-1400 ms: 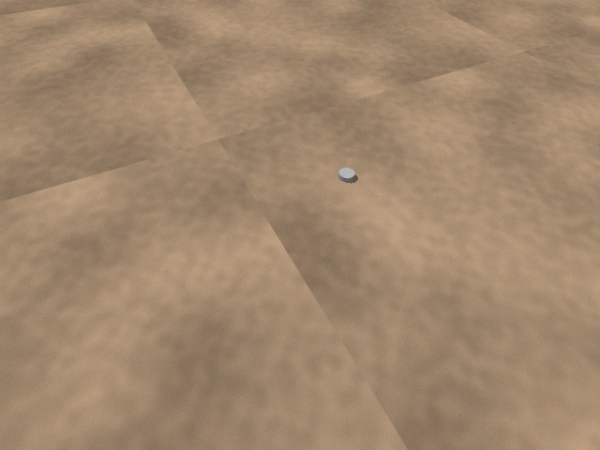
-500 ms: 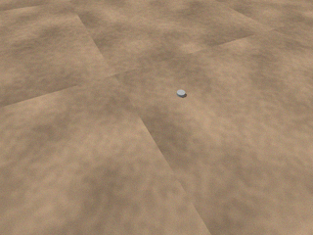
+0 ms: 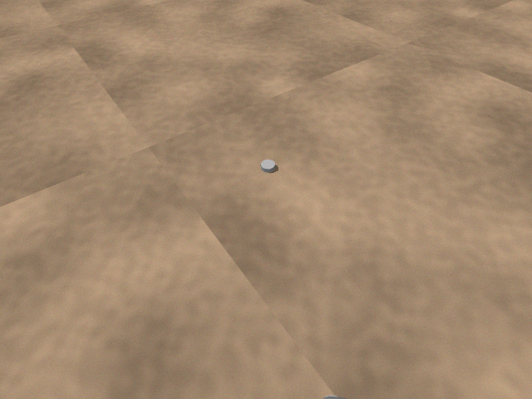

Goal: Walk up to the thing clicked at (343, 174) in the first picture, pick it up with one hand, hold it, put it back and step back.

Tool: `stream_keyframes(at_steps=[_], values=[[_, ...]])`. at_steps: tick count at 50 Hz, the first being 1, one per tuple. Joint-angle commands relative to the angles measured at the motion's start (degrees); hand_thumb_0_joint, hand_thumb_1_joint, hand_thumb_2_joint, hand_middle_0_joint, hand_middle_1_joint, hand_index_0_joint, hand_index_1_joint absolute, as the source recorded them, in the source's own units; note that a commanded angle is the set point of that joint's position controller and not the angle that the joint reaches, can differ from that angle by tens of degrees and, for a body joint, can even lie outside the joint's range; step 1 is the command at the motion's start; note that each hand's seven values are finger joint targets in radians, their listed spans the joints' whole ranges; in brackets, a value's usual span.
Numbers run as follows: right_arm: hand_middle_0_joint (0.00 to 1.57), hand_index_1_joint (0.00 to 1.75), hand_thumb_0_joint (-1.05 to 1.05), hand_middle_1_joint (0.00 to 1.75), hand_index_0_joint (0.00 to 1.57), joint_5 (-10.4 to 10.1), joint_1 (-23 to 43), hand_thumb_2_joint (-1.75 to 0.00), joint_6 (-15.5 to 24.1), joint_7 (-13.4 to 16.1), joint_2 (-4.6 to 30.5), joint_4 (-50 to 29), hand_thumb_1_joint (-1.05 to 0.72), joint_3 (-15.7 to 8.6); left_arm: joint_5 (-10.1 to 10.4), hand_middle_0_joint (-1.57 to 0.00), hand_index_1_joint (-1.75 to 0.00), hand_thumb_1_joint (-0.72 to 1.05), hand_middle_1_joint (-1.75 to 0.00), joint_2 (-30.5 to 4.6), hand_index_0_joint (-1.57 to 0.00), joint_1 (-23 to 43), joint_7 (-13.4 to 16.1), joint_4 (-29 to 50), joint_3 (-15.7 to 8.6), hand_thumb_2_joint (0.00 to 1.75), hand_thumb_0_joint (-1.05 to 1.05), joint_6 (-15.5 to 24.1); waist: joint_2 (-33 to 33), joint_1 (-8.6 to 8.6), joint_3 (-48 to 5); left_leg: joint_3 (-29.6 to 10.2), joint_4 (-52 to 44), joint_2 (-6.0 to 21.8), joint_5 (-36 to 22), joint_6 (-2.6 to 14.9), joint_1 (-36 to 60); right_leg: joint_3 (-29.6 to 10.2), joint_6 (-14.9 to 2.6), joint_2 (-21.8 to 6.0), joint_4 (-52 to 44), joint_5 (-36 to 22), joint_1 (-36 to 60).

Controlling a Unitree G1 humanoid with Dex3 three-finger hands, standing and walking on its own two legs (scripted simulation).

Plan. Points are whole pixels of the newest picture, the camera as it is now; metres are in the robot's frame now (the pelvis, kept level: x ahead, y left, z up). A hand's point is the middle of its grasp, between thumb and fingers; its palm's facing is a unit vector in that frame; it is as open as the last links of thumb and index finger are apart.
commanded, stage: walk up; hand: left
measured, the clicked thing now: (267, 165) +1.40 +0.04 -0.76
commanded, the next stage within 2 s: none
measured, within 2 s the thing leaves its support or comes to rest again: neither
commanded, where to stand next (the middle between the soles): +1.06 -0.12 m, yaw -9 degrees
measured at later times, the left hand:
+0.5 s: hand (144, 339) +0.26 +0.25 -0.17, palm faces -0.10 -0.94 -0.32, open 7.4 cm
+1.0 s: hand (209, 183) +0.64 +0.17 -0.12, palm faces -0.21 -0.89 -0.40, open 7.4 cm
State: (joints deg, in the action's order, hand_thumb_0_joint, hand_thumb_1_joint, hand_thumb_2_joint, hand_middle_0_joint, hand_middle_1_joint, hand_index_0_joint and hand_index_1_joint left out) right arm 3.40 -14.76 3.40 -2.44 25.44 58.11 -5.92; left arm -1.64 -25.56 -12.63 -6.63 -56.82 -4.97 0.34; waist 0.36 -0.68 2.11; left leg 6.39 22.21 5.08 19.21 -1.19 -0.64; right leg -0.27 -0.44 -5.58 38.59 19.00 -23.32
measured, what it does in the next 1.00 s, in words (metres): walks ahead: right foot, then left foot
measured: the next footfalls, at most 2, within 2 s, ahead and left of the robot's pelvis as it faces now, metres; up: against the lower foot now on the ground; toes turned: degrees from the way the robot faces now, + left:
right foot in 0.04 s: +0.14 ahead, -0.16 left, +0.00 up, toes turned -5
left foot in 0.48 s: +0.37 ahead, +0.10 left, +0.00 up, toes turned +0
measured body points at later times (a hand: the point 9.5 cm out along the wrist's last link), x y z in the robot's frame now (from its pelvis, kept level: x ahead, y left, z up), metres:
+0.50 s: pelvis +0.22 -0.02 -0.01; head +0.24 +0.00 +0.43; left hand +0.27 +0.30 -0.14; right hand +0.30 -0.36 -0.10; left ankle +0.33 +0.10 -0.74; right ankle +0.10 -0.15 -0.73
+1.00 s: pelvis +0.46 -0.07 -0.02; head +0.48 -0.10 +0.43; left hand +0.65 +0.22 -0.10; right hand +0.42 -0.39 -0.15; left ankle +0.37 +0.09 -0.68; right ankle +0.52 -0.18 -0.74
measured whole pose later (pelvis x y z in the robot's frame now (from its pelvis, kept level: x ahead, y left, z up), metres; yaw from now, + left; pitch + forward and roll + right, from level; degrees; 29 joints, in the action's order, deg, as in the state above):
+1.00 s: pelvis +0.46 -0.07 -0.02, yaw -10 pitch -3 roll +1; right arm 0.6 -20.4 2.1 -2.3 24.0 50.7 -2.8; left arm 0.1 -22.7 -9.9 -3.6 -47.9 -2.8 4.8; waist 2.8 -1.4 5.2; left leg 2.2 59.4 4.1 28.5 2.1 -12.2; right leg 3.3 -2.3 -1.2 38.9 13.6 -22.6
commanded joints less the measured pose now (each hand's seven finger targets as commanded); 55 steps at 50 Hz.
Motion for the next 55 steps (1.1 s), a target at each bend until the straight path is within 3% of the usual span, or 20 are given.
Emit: stream_keyframes(at_steps=[1,2,3,4,5,10,20,23,24,25,26,27,32,36,44,45,47,48,51,55], values=[[0.2,0.3,0.0,0.3,0.2,-0.3,12.1,-0.9,1.0,0.3,11.9,-7.9,-0.9,-2.2,-0.3,-0.2,-0.3,0.9,-0.3,-10.6,-0.2,-8.0,1.1,1.2,-3.7,0.9,0.0,2.2,-0.8,7.02,-1.2,0.7,8.4,4.3,14.9,7.41,-23.4,6.6,0.09,4.5,-4.6,-7.7,23.9],[0.2,0.3,0.0,0.3,0.2,-0.2,10.3,-0.9,0.7,0.4,9.0,-8.2,-0.9,-1.0,-0.6,-0.2,-0.3,0.9,-0.3,-13.5,-0.2,-15.2,2.2,-0.2,-5.0,0.9,0.0,2.6,-11.3,10.41,-4.2,2.6,23.9,0.4,14.5,6.47,-31.3,3.0,-1.57,4.9,-6.5,-0.9,33.4],[0.2,0.3,0.0,0.3,0.2,-0.7,9.8,-0.9,0.4,0.0,4.3,-9.7,-0.9,0.8,-0.8,-0.2,-0.3,0.9,-0.3,-17.8,-0.2,-20.4,3.4,-0.1,-6.4,0.9,0.0,2.8,-25.1,13.01,-2.1,1.6,41.5,-5.1,20.0,4.6,-41.0,-15.1,-3.76,-3.9,-17.6,20.1,31.9],[0.2,0.3,0.0,0.3,0.2,-2.0,7.4,-0.9,-0.1,-0.2,7.2,-10.5,-0.9,0.2,-0.6,-0.2,-0.3,0.9,-0.3,-20.2,-0.2,-13.3,3.5,3.8,-5.9,0.9,0.0,3.3,-19.7,8.15,-0.3,-4.7,46.7,-5.2,14.2,2.58,-40.6,-41.4,-9.36,-15.3,-34.5,39.6,22.0],[0.2,0.3,0.0,0.3,0.2,-1.5,7.4,-0.9,-0.1,-0.1,12.5,-9.6,-0.9,-1.2,0.2,-0.2,-0.3,0.9,-0.3,-21.8,-0.2,-6.7,3.3,6.0,-5.7,0.9,0.0,3.3,-13.9,5.25,4.9,-8.1,46.4,-1.3,11.6,2.36,-37.7,-46.5,-13.09,-18.4,-36.1,42.0,14.2],[0.2,0.3,0.0,0.3,0.2,-2.9,0.1,-0.9,0.1,-1.1,11.1,-5.7,-0.9,-1.0,1.4,-0.2,-0.3,0.9,-0.3,-14.6,-0.2,-2.9,4.0,7.4,-3.5,0.9,0.0,4.8,-8.2,1.21,3.7,-9.3,38.5,3.5,-2.2,3.09,-30.2,-20.8,-9.84,-7.9,-28.2,13.7,11.1],[0.2,0.3,0.0,0.3,0.2,-1.8,9.0,-0.9,1.2,-2.5,9.2,-12.3,-0.9,-1.9,0.9,-0.2,-0.3,0.9,-0.3,-14.8,-0.2,-4.3,4.0,10.8,-2.7,0.9,0.0,5.9,-4.1,3.13,3.6,-3.8,13.9,1.2,-9.9,0.88,-21.7,-10.5,-10.37,-6.4,-24.6,2.8,8.2],[0.2,0.3,0.0,0.3,0.2,-1.6,-1.8,-0.9,2.1,-1.5,10.5,-9.7,-0.9,-3.1,0.8,-0.2,-0.3,0.9,-0.3,-12.9,-0.2,-3.9,4.2,11.5,-1.9,0.9,0.0,5.7,0.8,-2.95,-2.7,-1.7,7.9,-2.4,-9.5,2.2,-2.1,-5.9,-7.64,-3.4,-7.2,-14.4,3.7],[0.2,0.3,0.0,0.3,0.2,-1.0,-10.2,-0.9,2.6,-0.8,13.6,-7.6,-0.9,-4.5,0.9,-0.2,-0.3,0.9,-0.3,-9.7,-0.2,-6.5,4.4,11.5,-0.8,0.9,0.0,5.5,9.9,-6.4,-8.0,-7.4,4.2,0.8,-1.6,4.75,8.4,-1.6,-5.6,1.5,10.6,-16.1,-1.2],[0.2,0.3,0.0,0.3,0.2,-0.1,-13.1,-0.9,3.1,0.0,17.0,-8.3,-0.9,-5.3,1.7,-0.2,-0.3,0.9,-0.3,-3.9,-0.2,-10.2,4.6,11.7,1.0,0.9,0.0,5.3,21.1,-5.72,-10.7,-29.6,-1.2,14.6,7.5,8.15,15.6,-1.5,-2.48,8.5,24.1,8.1,-12.9],[0.2,0.3,0.0,0.3,0.2,-1.7,-10.6,-0.9,3.1,0.0,19.1,-9.8,-0.9,-5.5,1.7,-0.2,-0.3,0.9,-0.3,-9.4,-0.2,-10.8,5.3,10.9,-0.1,0.9,0.0,5.0,14.0,-4.98,-9.4,-44.1,-8.4,20.9,15.0,13.44,14.2,-4.0,-2.66,10.1,28.8,11.3,-17.8],[0.2,0.3,0.0,0.3,0.2,-2.6,-7.3,-0.9,2.7,-0.1,19.2,-10.3,-0.9,-5.8,1.2,-0.2,-0.3,0.9,-0.3,-12.4,-0.2,-9.1,6.0,10.5,-0.2,0.9,0.0,4.9,12.0,-3.92,-6.8,-45.3,-8.3,22.9,13.4,17.08,10.2,-6.7,-3.46,6.2,32.8,9.7,-19.5],[0.2,0.3,0.0,0.3,0.2,-3.5,-4.3,-0.9,3.5,0.6,11.6,-11.6,-0.9,-1.9,2.6,-0.2,-0.3,0.9,-0.3,-9.3,-0.2,-6.4,4.2,9.4,-0.5,0.9,0.0,4.8,6.4,-0.74,0.4,-12.1,-4.9,11.1,-26.1,11.49,-4.4,-6.1,-1.29,2.7,24.8,-1.1,-10.1],[0.2,0.3,0.0,0.3,0.2,-2.9,-2.2,-0.9,3.4,0.5,13.1,-13.6,-0.9,-1.8,2.2,-0.2,-0.3,0.9,-0.3,-8.4,-0.2,-1.2,2.7,11.8,-0.2,0.9,0.0,4.1,8.1,-0.46,3.1,-6.6,-6.5,11.7,-26.0,14.18,-6.1,-1.5,0.45,0.7,9.5,-4.1,-9.5],[0.2,0.3,0.0,0.3,0.2,-3.3,-3.1,-0.9,1.9,0.5,12.1,-14.6,-0.9,-1.2,1.1,-0.2,-0.3,0.9,-0.3,-10.2,-0.2,-2.8,2.6,9.6,-2.1,0.9,0.0,4.5,-0.7,3.09,-4.1,-1.2,11.0,7.2,-21.7,9.33,-13.1,5.1,-3.11,5.2,-6.9,-12.2,17.8],[0.2,0.3,0.0,0.3,0.2,-3.1,-5.2,-0.9,1.9,0.4,9.9,-14.6,-0.9,-0.1,1.0,-0.2,-0.3,0.9,-0.3,-12.4,-0.2,-9.1,3.3,8.2,-3.3,0.9,0.0,5.0,-7.0,6.17,-8.2,0.8,24.1,3.9,-19.7,7.84,-17.4,3.1,-4.25,5.0,-8.9,-7.5,27.5],[0.2,0.3,0.0,0.3,0.2,-3.4,-9.7,-0.9,1.2,0.3,7.5,-14.9,-0.9,1.2,1.3,-0.2,-0.3,0.9,-0.3,-19.3,-0.2,-13.0,4.7,9.7,-4.7,0.9,0.0,5.6,-16.2,6.42,-9.6,-3.0,44.9,-5.5,11.5,3.96,-35.6,-37.2,-11.65,-18.0,-22.4,7.7,34.4],[0.2,0.3,0.0,0.3,0.2,-3.2,-7.1,-0.9,0.6,0.9,12.9,-14.0,-0.9,-0.4,2.1,-0.2,-0.3,0.9,-0.3,-19.7,-0.2,-9.5,4.7,10.1,-4.4,0.9,0.0,5.3,-11.8,6.21,-6.6,-6.8,49.3,-2.0,11.0,3.65,-35.3,-40.9,-15.75,-19.3,-23.6,10.8,28.6],[0.2,0.3,0.0,0.3,0.2,-4.3,-5.8,-0.9,0.7,0.6,11.3,-11.9,-0.9,0.0,2.7,-0.2,-0.3,0.9,-0.3,-14.4,-0.2,-4.3,5.4,11.3,-3.0,0.9,0.0,5.7,-6.1,2.94,-0.3,-11.1,45.8,0.9,1.8,3.9,-33.6,-20.2,-11.62,-11.5,-22.0,-8.0,18.7],[0.2,0.3,0.0,0.3,0.2,-3.3,-7.8,-0.9,-0.3,-0.6,9.3,-10.9,-0.9,-0.3,2.0,-0.2,-0.3,0.9,-0.3,-12.4,-0.2,-3.1,5.2,12.0,-2.1,0.9,0.0,6.6,-7.9,0.54,1.8,-8.7,38.3,0.9,-3.6,1.97,-28.0,-8.5,-11.68,-7.3,-23.4,-12.4,8.7]])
